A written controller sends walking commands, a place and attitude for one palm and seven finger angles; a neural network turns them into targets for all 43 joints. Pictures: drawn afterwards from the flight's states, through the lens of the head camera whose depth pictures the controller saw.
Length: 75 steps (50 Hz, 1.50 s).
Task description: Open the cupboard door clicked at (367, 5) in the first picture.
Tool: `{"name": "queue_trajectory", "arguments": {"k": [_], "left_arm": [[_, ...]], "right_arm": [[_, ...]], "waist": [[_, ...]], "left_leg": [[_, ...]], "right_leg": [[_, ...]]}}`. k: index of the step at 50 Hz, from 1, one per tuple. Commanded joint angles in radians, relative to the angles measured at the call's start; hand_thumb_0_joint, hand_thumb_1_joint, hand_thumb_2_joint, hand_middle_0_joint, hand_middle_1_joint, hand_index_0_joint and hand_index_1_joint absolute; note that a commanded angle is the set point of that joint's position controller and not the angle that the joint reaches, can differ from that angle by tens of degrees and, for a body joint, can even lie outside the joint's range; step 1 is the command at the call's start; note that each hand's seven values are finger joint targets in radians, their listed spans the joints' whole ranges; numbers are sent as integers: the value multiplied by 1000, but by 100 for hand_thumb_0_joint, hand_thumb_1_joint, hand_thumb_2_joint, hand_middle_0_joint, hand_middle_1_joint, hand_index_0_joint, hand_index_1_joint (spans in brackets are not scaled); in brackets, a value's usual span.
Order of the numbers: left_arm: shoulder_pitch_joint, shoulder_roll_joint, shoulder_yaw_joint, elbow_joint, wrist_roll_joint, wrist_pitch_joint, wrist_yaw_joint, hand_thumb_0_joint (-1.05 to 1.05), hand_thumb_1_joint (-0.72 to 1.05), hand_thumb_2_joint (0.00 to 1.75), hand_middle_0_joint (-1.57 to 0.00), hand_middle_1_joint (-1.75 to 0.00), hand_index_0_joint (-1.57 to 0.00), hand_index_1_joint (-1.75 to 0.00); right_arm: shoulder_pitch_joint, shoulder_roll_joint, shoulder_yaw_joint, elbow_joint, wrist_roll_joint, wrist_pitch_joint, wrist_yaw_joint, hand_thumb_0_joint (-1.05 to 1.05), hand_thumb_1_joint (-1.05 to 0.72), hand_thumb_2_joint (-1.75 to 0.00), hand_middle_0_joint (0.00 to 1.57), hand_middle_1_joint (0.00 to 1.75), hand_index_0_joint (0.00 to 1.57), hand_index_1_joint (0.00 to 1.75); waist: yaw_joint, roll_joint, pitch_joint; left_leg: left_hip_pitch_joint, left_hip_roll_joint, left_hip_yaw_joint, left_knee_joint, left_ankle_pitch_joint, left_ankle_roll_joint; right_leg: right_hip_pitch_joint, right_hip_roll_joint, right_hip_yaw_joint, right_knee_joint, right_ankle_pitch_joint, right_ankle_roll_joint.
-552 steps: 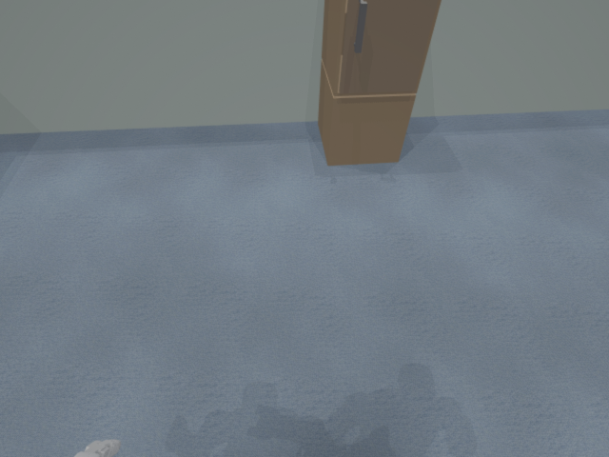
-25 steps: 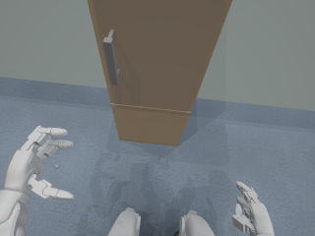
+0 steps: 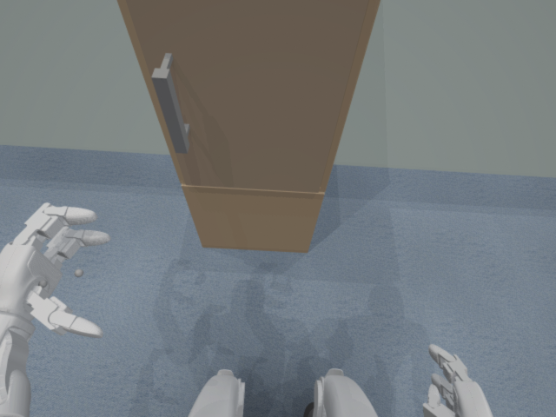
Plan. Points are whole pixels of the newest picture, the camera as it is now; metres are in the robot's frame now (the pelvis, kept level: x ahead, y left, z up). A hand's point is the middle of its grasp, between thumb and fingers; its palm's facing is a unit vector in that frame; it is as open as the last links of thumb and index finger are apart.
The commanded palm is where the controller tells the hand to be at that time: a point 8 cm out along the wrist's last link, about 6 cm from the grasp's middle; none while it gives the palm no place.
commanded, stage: raise the hand with hooked fingers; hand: left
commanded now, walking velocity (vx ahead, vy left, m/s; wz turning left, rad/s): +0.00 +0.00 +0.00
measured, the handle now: (175, 106) +0.61 +0.22 +0.03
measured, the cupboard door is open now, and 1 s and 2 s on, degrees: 0 0 0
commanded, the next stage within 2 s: move the hooked fingers beside the handle in 0.30 s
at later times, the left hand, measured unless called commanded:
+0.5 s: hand (73, 278) +0.28 +0.28 +0.04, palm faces +0.01 -1.00 -0.04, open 14.0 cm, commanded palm +0.27 +0.32 +0.05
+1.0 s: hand (98, 215) +0.37 +0.28 +0.04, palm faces -0.01 -1.00 -0.03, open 14.0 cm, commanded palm +0.36 +0.32 +0.04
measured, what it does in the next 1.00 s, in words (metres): stands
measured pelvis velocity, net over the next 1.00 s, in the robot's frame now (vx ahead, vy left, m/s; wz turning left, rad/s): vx -0.01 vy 0.01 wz -0.01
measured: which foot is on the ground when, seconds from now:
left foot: down 0.00-1.00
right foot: down 0.00-1.00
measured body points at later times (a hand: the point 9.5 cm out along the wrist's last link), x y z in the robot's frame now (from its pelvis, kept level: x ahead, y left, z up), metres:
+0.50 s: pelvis -0.01 +0.00 +0.00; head +0.08 +0.02 +0.44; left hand +0.27 +0.33 +0.05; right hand +0.17 -0.24 -0.08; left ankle +0.01 +0.12 -0.65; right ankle +0.04 -0.12 -0.65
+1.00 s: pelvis -0.01 +0.01 -0.01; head +0.10 +0.03 +0.43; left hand +0.37 +0.33 +0.05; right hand +0.11 -0.26 -0.10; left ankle +0.01 +0.12 -0.65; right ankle +0.04 -0.12 -0.65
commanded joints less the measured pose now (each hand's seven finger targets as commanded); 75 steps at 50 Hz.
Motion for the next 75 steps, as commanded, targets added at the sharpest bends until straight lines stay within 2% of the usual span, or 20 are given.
{"name": "queue_trajectory", "arguments": {"k": [1,9,11,20,24,28,30,38,42,44,46,49,54,58,60,63,64,67,70,75], "left_arm": [[-110,246,120,-182,-31,-77,22,0,-50,30,-30,-120,-30,-120],[-130,244,105,-173,-26,-88,14,0,-50,30,-30,-120,-30,-120],[-141,242,100,-195,-23,-91,14,0,-50,30,-30,-120,-30,-120],[-142,229,92,-161,-29,-84,1,0,-50,30,-30,-120,-30,-120],[-295,243,75,-153,-14,-91,2,0,-50,30,-30,-120,-30,-120],[-388,240,45,-122,3,-88,9,0,-50,30,-30,-120,-30,-120],[-385,238,41,-89,16,-76,12,0,-50,30,-30,-120,-30,-120],[-486,324,111,34,43,-63,53,0,-50,30,-30,-120,-30,-120],[-565,313,87,67,61,-82,46,0,-50,30,-30,-120,-30,-120],[-589,334,98,103,66,-87,40,0,-50,30,-30,-120,-30,-120],[-625,303,66,133,70,-87,36,0,-50,30,-30,-120,-30,-120],[-692,370,112,202,79,-91,35,0,-50,30,-30,-120,-30,-120],[-790,381,95,194,100,-118,41,0,-50,30,-30,-120,-30,-120],[-861,380,88,300,115,-113,53,0,-50,30,-30,-120,-30,-120],[-886,427,115,354,134,-110,59,0,-50,30,-30,-120,-30,-120],[-958,419,91,349,150,-128,63,0,-50,30,-30,-120,-30,-120],[-953,447,114,372,155,-130,66,0,-50,30,-30,-120,-30,-120],[-1026,456,103,433,173,-136,70,0,-50,30,-30,-120,-30,-120],[-1061,481,112,452,182,-140,71,0,-50,30,-30,-120,-30,-120],[-1106,541,139,524,200,-126,73,0,-50,30,-30,-120,-30,-120]], "right_arm": [[-2,-144,-57,-143,3,-50,-13,0,-90,-90,20,30,20,30],[-3,-145,-55,-141,6,-42,-21,0,-90,-90,20,30,20,30],[-10,-143,-54,-142,8,-44,-22,0,-90,-90,20,30,20,30],[-10,-144,-50,-141,5,-44,-25,0,-90,-90,20,30,20,30],[-13,-147,-46,-121,4,-47,-34,0,-90,-90,20,30,20,30],[0,-154,-46,-104,3,-54,-44,0,-90,-90,20,30,20,30],[3,-153,-47,-100,4,-50,-42,0,-90,-90,20,30,20,30],[23,-157,-41,-96,-1,-9,-33,0,-90,-90,20,30,20,30],[43,-158,-46,-80,-3,6,-27,0,-90,-90,20,30,20,30],[58,-166,-49,-68,-4,15,-26,0,-90,-90,20,30,20,30],[65,-163,-50,-63,-3,22,-22,0,-90,-90,20,30,20,30],[80,-173,-48,-46,-6,37,-23,0,-90,-90,20,30,20,30],[104,-173,-55,-31,-9,56,-17,0,-90,-90,20,30,20,30],[117,-173,-50,-16,-11,77,-15,0,-90,-90,20,30,20,30],[128,-181,-50,-11,-12,92,-14,0,-90,-90,20,30,20,30],[140,-177,-51,-9,-17,104,-10,0,-90,-90,20,30,20,30],[147,-179,-51,-5,-18,110,-8,0,-90,-90,20,30,20,30],[152,-180,-46,4,-21,127,-7,0,-90,-90,20,30,20,30],[167,-184,-45,7,-24,139,-4,0,-90,-90,20,30,20,30],[181,-188,-36,9,-27,166,-1,0,-90,-90,20,30,20,30]], "waist": [[22,60,-304],[11,58,-301],[11,91,-301],[6,54,-296],[-8,109,-287],[-22,98,-312],[-12,116,-322],[-2,72,-344],[-17,114,-376],[-24,95,-384],[-34,95,-384],[-34,80,-381],[-40,145,-451],[-61,92,-400],[-61,86,-404],[-70,129,-443],[-61,128,-460],[-85,119,-440],[-86,142,-481],[-101,117,-467]], "left_leg": [[114,-38,14,-175,323,19],[109,-38,15,-176,278,23],[132,-38,12,-184,275,23],[120,-37,6,-177,280,21],[137,-33,-3,-173,260,17],[156,-30,-16,-172,262,17],[171,-30,-14,-184,268,12],[114,-29,-1,-176,286,16],[153,-23,-1,-174,323,14],[158,-18,-5,-169,349,14],[150,-20,-1,-166,340,16],[120,-19,-3,-158,325,19],[202,-14,-12,-156,390,12],[142,-13,-13,-145,363,20],[120,-14,-8,-143,339,22],[164,-12,-12,-130,387,22],[160,-11,-11,-129,388,20],[134,-10,-16,-120,360,24],[151,-9,-18,-108,397,24],[90,-9,-13,-91,382,32]], "right_leg": [[281,32,46,-135,184,-18],[269,33,55,-147,140,-15],[256,32,49,-146,136,-16],[253,35,41,-139,147,-16],[193,36,37,-127,119,-21],[168,36,28,-117,116,-24],[167,31,27,-120,122,-22],[214,33,36,-115,150,-22],[191,32,36,-109,187,-20],[184,36,33,-105,206,-21],[179,34,35,-107,205,-17],[177,36,39,-102,197,-19],[149,38,34,-95,221,-21],[140,41,32,-93,216,-20],[142,38,37,-94,207,-16],[123,40,36,-82,235,-20],[132,40,38,-82,237,-18],[109,40,37,-79,219,-15],[109,40,39,-70,247,-14],[122,43,46,-67,259,-9]]}}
